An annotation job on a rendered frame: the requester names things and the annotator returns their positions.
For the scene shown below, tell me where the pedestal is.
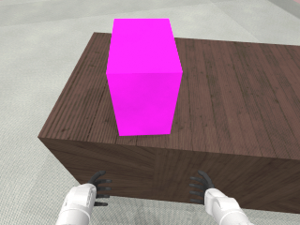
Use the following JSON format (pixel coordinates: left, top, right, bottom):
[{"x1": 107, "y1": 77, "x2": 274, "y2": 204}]
[{"x1": 37, "y1": 32, "x2": 300, "y2": 215}]

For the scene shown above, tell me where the robot right hand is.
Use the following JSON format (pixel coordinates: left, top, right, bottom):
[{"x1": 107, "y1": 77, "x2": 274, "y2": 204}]
[{"x1": 188, "y1": 170, "x2": 215, "y2": 205}]

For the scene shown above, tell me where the carton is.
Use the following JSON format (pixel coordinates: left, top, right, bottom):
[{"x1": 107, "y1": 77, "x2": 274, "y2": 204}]
[{"x1": 106, "y1": 18, "x2": 183, "y2": 136}]

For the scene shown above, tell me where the left robot forearm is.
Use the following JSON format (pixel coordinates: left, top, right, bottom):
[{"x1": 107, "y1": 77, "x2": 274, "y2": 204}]
[{"x1": 55, "y1": 183, "x2": 97, "y2": 225}]

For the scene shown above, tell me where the robot left hand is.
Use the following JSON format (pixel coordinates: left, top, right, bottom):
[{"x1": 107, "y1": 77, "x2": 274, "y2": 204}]
[{"x1": 87, "y1": 171, "x2": 112, "y2": 206}]

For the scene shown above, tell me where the right robot forearm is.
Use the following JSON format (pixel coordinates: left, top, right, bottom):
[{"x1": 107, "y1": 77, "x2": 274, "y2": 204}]
[{"x1": 204, "y1": 188, "x2": 255, "y2": 225}]

